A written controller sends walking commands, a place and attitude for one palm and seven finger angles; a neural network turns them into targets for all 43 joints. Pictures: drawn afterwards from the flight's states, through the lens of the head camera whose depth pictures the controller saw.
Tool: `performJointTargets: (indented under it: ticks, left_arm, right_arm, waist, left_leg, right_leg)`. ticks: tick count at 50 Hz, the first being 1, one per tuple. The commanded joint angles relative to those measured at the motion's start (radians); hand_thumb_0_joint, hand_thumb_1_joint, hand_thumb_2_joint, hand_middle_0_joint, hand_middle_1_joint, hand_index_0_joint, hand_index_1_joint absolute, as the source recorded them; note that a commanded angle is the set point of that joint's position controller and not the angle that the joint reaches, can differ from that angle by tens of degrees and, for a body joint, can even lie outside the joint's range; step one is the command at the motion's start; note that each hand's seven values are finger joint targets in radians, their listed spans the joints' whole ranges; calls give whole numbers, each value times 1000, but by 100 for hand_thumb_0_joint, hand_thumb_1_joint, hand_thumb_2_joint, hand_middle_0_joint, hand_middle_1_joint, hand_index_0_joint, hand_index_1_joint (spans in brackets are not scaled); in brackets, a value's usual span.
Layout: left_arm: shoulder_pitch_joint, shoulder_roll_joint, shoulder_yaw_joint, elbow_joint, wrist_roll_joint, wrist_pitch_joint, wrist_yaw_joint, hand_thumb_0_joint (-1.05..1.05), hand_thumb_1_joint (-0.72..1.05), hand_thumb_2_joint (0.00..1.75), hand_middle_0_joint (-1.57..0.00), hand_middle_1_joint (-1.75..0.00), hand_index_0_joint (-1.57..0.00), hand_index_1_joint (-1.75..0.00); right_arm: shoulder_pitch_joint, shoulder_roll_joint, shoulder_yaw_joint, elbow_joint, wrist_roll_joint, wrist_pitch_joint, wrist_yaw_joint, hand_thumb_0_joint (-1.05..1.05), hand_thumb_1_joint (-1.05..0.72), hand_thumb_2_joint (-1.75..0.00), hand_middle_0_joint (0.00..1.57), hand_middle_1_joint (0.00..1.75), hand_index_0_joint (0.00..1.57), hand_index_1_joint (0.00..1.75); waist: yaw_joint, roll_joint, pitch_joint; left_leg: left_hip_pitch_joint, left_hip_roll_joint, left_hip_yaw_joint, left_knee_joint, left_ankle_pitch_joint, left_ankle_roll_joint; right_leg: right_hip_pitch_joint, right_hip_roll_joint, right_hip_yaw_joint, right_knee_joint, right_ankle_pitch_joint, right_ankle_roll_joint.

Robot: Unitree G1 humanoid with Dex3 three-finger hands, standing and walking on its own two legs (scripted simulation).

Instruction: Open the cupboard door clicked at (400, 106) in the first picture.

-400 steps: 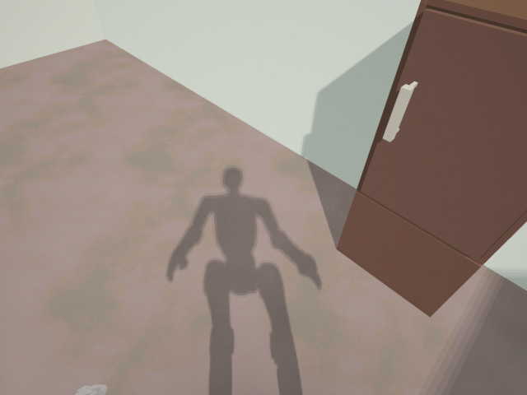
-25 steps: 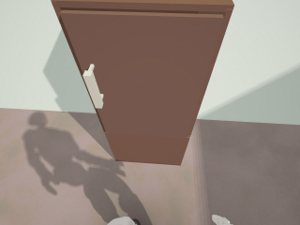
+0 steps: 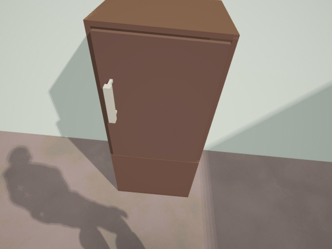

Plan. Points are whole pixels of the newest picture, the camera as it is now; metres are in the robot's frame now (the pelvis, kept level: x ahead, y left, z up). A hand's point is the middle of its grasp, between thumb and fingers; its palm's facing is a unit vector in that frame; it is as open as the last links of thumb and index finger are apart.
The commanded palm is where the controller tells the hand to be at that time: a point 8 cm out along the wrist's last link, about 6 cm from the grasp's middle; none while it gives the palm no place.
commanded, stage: come to a stop and stand still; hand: left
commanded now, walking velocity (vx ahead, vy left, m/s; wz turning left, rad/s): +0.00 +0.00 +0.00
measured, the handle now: (111, 101) +0.59 +0.23 +0.01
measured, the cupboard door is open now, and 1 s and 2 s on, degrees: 0 0 0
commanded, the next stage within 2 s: look again from close up in 1.66 s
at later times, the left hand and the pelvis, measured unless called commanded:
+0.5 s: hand out of the picture -0.12 +0.19 -0.18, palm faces +0.09 -0.99 -0.15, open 7.3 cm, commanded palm none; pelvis -0.06 +0.04 +0.00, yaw +0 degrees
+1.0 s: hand out of the picture -0.08 +0.27 -0.17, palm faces +0.01 -0.98 -0.18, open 7.4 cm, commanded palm none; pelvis -0.13 +0.09 +0.01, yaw -2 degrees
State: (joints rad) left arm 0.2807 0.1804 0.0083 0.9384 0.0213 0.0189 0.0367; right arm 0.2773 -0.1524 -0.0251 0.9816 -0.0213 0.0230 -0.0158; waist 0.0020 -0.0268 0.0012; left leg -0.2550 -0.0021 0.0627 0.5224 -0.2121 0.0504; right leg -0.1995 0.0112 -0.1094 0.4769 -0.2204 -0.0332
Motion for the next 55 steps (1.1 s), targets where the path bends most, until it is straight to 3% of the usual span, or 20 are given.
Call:
performJointTargets:
  ticks: [1,13,18,23,26,28,29,30,32,33,34,36,37,38,39,40,42,45,50,55]
  left_arm:
    - [64,96,29,-34,3,-16,3,0,90,90,-20,-30,-20,-30]
    - [170,47,22,37,8,-17,3,0,90,90,-20,-30,-20,-30]
    - [251,8,22,81,13,-5,1,0,90,90,-20,-30,-20,-30]
    - [334,-20,26,114,15,6,4,0,90,90,-20,-30,-20,-30]
    - [365,-15,33,120,18,8,8,0,90,90,-20,-30,-20,-30]
    - [326,19,41,104,21,8,13,0,90,90,-20,-30,-20,-30]
    - [232,58,51,79,18,7,19,0,90,90,-20,-30,-20,-30]
    - [76,92,62,36,15,9,30,0,90,90,-20,-30,-20,-30]
    - [-157,132,81,-36,17,-2,35,0,90,90,-20,-30,-20,-30]
    - [-151,124,80,-40,23,-8,34,0,90,90,-20,-30,-20,-30]
    - [-57,112,78,-16,25,-9,30,0,90,90,-20,-30,-20,-30]
    - [103,96,70,37,21,8,23,0,90,90,-20,-30,-20,-30]
    - [158,76,68,51,11,15,18,0,90,90,-20,-30,-20,-30]
    - [172,35,64,51,-5,18,10,0,90,90,-20,-30,-20,-30]
    - [134,26,64,28,-6,20,1,0,90,90,-20,-30,-20,-30]
    - [121,33,67,16,1,24,-7,0,90,90,-20,-30,-20,-30]
    - [91,22,65,40,12,29,-7,0,90,90,-20,-30,-20,-30]
    - [38,19,54,22,10,8,-21,0,90,90,-20,-30,-20,-30]
    - [-74,42,53,-18,7,9,-34,0,90,90,-20,-30,-20,-30]
    - [-109,38,49,-25,5,24,-42,0,90,90,-20,-30,-20,-30]
  right_arm:
    - [31,-111,-23,-46,-7,-17,0,0,-90,-90,20,30,20,30]
    - [80,-107,-22,6,-1,-16,-2,0,-90,-90,20,30,20,30]
    - [54,-118,-32,16,3,-6,-6,0,-90,-90,20,30,20,30]
    - [9,-124,-40,14,4,5,-7,0,-90,-90,20,30,20,30]
    - [-2,-110,-42,9,4,16,-3,0,-90,-90,20,30,20,30]
    - [22,-72,-44,5,6,36,1,0,-90,-90,20,30,20,30]
    - [82,-45,-52,16,7,51,0,0,-90,-90,20,30,20,30]
    - [162,-53,-71,35,7,61,-4,0,-90,-90,20,30,20,30]
    - [268,-79,-84,76,6,50,-2,0,-90,-90,20,30,20,30]
    - [293,-41,-70,75,9,30,1,0,-90,-90,20,30,20,30]
    - [267,2,-50,65,10,10,6,0,-90,-90,20,30,20,30]
    - [208,29,-30,45,12,-3,4,0,-90,-90,20,30,20,30]
    - [192,-2,-27,33,10,-10,-2,0,-90,-90,20,30,20,30]
    - [166,-69,-37,9,-3,-21,-8,0,-90,-90,20,30,20,30]
    - [79,-137,-49,-32,-8,-25,-21,0,-90,-90,20,30,20,30]
    - [-7,-148,-50,-57,-10,-30,-20,0,-90,-90,20,30,20,30]
    - [4,-112,-35,-18,-7,-37,-27,0,-90,-90,20,30,20,30]
    - [114,-102,-36,19,-7,-46,-37,0,-90,-90,20,30,20,30]
    - [271,-106,-44,77,-12,-55,-50,0,-90,-90,20,30,20,30]
    - [272,-113,-42,94,-17,-50,-53,0,-90,-90,20,30,20,30]
  waist:
    - [1,36,87]
    - [7,61,89]
    - [29,118,97]
    - [51,91,88]
    - [51,20,118]
    - [22,-138,161]
    - [-26,-276,146]
    - [-92,-293,110]
    - [-172,-182,36]
    - [-163,-114,40]
    - [-111,-55,55]
    - [-25,4,131]
    - [0,93,154]
    - [7,264,174]
    - [26,300,207]
    - [60,227,174]
    - [44,165,187]
    - [-6,26,186]
    - [-77,99,108]
    - [-72,112,69]
  left_leg:
    - [-123,98,-164,-208,-262,3]
    - [-172,118,-198,-281,-361,9]
    - [-264,158,-234,-365,-455,24]
    - [-302,157,-202,-363,-462,25]
    - [-292,112,-168,-301,-459,6]
    - [-198,2,-82,-67,-387,-34]
    - [-13,-60,0,273,-208,-58]
    - [129,-55,-43,554,-171,-51]
    - [187,-9,-94,735,-189,-33]
    - [139,3,-71,576,-241,-29]
    - [63,3,-28,314,-273,-23]
    - [12,-32,28,-108,-261,-32]
    - [-22,-3,-49,-213,-277,-22]
    - [-103,176,-325,-342,-434,39]
    - [-276,315,-423,-433,-522,115]
    - [-376,328,-433,-460,-519,140]
    - [-310,262,-366,-430,-434,90]
    - [6,268,-357,-386,-299,110]
    - [260,306,-373,-389,-136,89]
    - [234,306,-306,-373,3,81]
  right_leg:
    - [-36,-105,145,-154,-213,2]
    - [-27,-85,118,-114,-192,17]
    - [50,-44,60,35,-113,30]
    - [95,-33,48,89,-115,26]
    - [35,-49,101,-1,-207,11]
    - [-205,-142,272,-222,-483,-34]
    - [-441,-276,423,-416,-657,-89]
    - [-615,-365,499,-496,-665,-128]
    - [-649,-312,325,-394,-348,-95]
    - [-521,-266,258,-322,-246,-71]
    - [-356,-225,228,-248,-194,-53]
    - [-259,-172,227,-112,-309,-26]
    - [-244,-119,209,-26,-318,-3]
    - [-292,-37,139,144,-233,40]
    - [-237,-43,101,304,-142,57]
    - [-162,-66,144,418,-109,55]
    - [-220,-39,191,533,-76,60]
    - [-400,-49,150,441,-85,58]
    - [-443,-62,148,345,-110,60]
    - [-345,-68,134,272,-130,63]
